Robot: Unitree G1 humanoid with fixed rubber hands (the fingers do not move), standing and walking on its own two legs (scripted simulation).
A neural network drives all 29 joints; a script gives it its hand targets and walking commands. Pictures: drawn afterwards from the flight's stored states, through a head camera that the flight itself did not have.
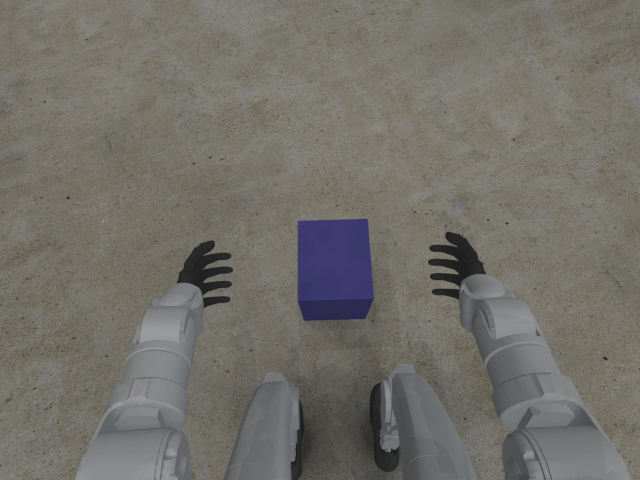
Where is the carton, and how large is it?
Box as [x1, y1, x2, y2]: [298, 219, 373, 320]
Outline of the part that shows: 367,219 298,221 298,302 304,320 365,318 373,299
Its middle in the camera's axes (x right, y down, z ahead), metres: +0.03 +0.08 +1.04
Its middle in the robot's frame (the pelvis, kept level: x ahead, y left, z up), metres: +0.53 -0.01 -0.56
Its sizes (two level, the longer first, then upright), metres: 0.205 0.176 0.235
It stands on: the floor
